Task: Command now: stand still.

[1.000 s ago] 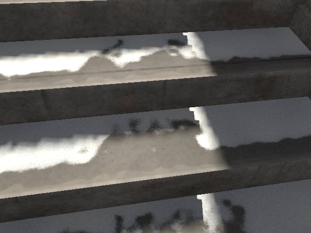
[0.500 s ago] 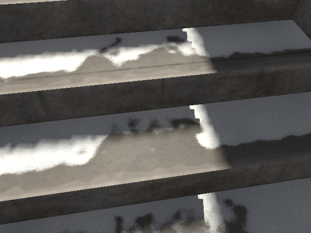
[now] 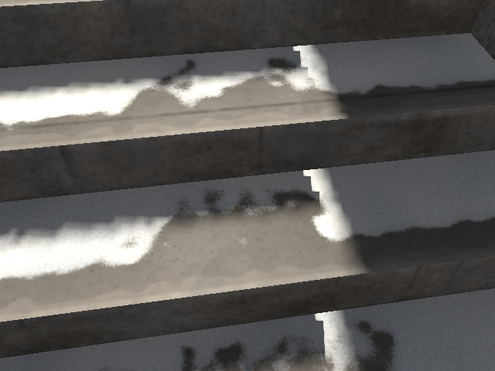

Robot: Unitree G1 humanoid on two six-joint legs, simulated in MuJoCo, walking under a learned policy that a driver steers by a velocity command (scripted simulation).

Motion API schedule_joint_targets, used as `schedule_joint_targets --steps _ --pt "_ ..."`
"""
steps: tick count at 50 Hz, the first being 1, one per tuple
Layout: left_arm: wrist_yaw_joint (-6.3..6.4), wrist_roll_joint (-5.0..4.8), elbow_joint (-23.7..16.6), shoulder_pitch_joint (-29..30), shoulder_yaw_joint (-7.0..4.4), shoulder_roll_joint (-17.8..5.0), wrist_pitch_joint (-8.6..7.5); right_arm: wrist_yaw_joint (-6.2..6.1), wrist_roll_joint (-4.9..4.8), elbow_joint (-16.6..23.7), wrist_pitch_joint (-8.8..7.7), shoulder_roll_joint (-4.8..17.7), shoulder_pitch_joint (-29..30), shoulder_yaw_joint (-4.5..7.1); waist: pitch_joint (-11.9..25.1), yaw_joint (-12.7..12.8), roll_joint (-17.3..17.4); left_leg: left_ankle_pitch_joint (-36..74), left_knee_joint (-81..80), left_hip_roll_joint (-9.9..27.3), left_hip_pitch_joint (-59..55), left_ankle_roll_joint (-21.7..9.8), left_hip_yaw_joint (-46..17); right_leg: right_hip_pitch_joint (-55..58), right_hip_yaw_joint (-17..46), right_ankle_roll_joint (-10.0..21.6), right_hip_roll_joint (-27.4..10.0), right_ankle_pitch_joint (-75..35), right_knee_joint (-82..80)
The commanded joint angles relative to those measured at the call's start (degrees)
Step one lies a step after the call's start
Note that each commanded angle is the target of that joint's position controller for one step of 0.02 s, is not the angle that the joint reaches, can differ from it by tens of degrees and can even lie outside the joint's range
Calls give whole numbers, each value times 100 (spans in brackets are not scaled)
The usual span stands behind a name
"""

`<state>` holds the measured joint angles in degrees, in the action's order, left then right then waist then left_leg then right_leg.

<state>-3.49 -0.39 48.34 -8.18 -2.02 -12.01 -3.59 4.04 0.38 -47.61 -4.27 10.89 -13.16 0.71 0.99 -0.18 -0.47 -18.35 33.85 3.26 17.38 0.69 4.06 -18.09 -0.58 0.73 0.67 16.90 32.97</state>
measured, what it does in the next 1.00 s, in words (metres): walks ahead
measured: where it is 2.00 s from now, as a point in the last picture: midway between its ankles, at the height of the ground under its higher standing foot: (284, 305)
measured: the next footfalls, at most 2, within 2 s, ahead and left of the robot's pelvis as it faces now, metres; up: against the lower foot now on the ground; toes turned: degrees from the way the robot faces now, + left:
left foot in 1.20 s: +0.37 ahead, +0.11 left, +0.17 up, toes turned +4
right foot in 1.94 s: +0.73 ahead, -0.21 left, +0.34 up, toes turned -2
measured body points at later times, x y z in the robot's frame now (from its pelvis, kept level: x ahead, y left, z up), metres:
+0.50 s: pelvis +0.01 +0.01 +0.00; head +0.02 +0.01 +0.45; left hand +0.11 +0.24 -0.14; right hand +0.07 -0.22 -0.14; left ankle -0.01 +0.12 -0.73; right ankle +0.00 -0.11 -0.73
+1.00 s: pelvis +0.10 -0.01 +0.00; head +0.10 -0.01 +0.45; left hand +0.00 +0.20 -0.15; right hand +0.15 -0.24 -0.14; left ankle +0.03 +0.11 -0.44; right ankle +0.01 -0.11 -0.73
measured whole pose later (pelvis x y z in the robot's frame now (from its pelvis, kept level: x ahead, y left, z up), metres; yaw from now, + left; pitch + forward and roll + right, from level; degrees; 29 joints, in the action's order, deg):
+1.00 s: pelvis +0.10 -0.01 +0.00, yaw +0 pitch +3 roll -1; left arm -2.3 6.8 63.2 -30.0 -0.3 -9.7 -4.1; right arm 3.9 3.1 -55.0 -2.0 10.7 -18.8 1.1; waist 5.3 3.2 0.1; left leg -26.4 117.6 -3.1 47.4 -14.6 -2.6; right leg -7.2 -4.3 3.6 1.3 22.3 25.9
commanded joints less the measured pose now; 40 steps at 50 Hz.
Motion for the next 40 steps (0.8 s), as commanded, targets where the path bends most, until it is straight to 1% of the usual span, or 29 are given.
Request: schedule_joint_targets --steps 1,9,10,11,12,16,19,30,31,32,33,34,35,36,37,38,39,40 --pt "7 -6 -279 137 -117 -539 -78 -12 -5 238 -55 531 -62 104 283 7 86 810 -529 62 -161 -216 -41 143 125 264 -199 -1046 -573" --pt "14 4 -74 -7 -109 -548 -52 -14 -4 42 -25 546 -209 82 229 12 110 928 -590 54 -240 -232 -37 182 53 251 -177 -1125 -608" --pt "-7 20 -49 -17 -90 -514 -50 9 -2 -6 0 493 -260 70 219 19 94 956 -582 36 -275 -232 -39 164 45 259 -180 -1184 -618" --pt "-18 18 -18 -52 -88 -514 -47 19 -2 -35 17 494 -299 70 209 16 99 966 -587 32 -294 -235 -33 161 37 258 -178 -1195 -619" --pt "-23 -18 -15 -72 -87 -494 -46 18 -31 -42 31 468 -325 74 176 17 105 1019 -572 24 -301 -229 -16 146 21 244 -178 -1263 -606" --pt "-23 -7 67 -153 -74 -486 -37 7 -9 -131 63 433 -434 63 163 30 121 1013 -595 20 -302 -234 -14 159 -12 224 -172 -1206 -593" --pt "-33 0 110 -191 -65 -471 -36 0 -19 -185 71 430 -494 63 145 41 115 1022 -604 10 -302 -235 -8 156 -27 221 -172 -1193 -599" --pt "-49 6 311 -382 -28 -388 -24 -10 -16 -417 120 265 -793 44 65 48 122 1094 -647 -19 -332 -247 4 143 -73 197 -178 -1177 -581" --pt "-50 18 397 -541 -32 -374 0 -10 0 -503 143 253 -965 48 16 45 121 574 -742 -17 -331 -264 5 132 -65 218 -184 -649 -682" --pt "-20 90 450 -692 -100 -528 29 -43 86 -567 172 411 -1141 118 -176 36 141 -330 -812 -17 -247 -388 -19 -10 -55 340 -160 336 -749" --pt "25 192 451 -737 -179 -703 42 -98 208 -600 186 621 -1265 202 -399 3 192 -1309 -935 98 -119 -608 -215 -271 36 525 -185 1358 -773" --pt "80 281 391 -642 -215 -737 28 -169 300 -591 165 741 -1280 257 -600 -42 251 -1896 -1081 296 -43 -878 -544 -595 170 725 -246 1820 -773" --pt "126 333 329 -499 -224 -687 -6 -228 339 -582 146 742 -1275 267 -674 -69 340 -2105 -1200 469 -58 -1132 -830 -823 296 974 -316 1854 -701" --pt "198 348 329 -471 -220 -591 -27 -295 319 -567 97 677 -1339 266 -570 -145 435 -2141 -1391 741 -308 -1406 -1213 -981 287 1077 -320 1612 -511" --pt "254 348 282 -393 -193 -412 -62 -356 291 -589 54 598 -1426 240 -442 -195 633 -2074 -1672 1043 -567 -1653 -1663 -1066 132 1066 -245 1152 -163" --pt "289 347 248 -411 -165 -225 -105 -409 239 -605 36 546 -1398 208 -339 -153 851 -1937 -2014 1398 -653 -1873 -2044 -898 -218 929 -72 624 311" --pt "315 316 234 -500 -144 -123 -131 -457 187 -558 56 586 -1200 193 -401 -50 843 -1757 -2200 1565 -456 -1917 -2089 -521 -379 851 9 460 326" --pt "325 245 302 -684 -124 -53 -118 -460 177 -497 126 656 -930 196 -496 103 750 -1613 -2201 1528 -141 -1800 -1877 31 -370 833 -34 480 -45"
Keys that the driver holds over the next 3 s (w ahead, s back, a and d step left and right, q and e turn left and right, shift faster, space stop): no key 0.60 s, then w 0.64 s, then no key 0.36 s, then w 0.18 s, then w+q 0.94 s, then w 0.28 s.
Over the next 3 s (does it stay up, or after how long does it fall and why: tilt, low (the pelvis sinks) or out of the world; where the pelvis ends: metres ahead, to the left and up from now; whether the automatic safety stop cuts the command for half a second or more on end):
stays up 1.07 0.01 0.50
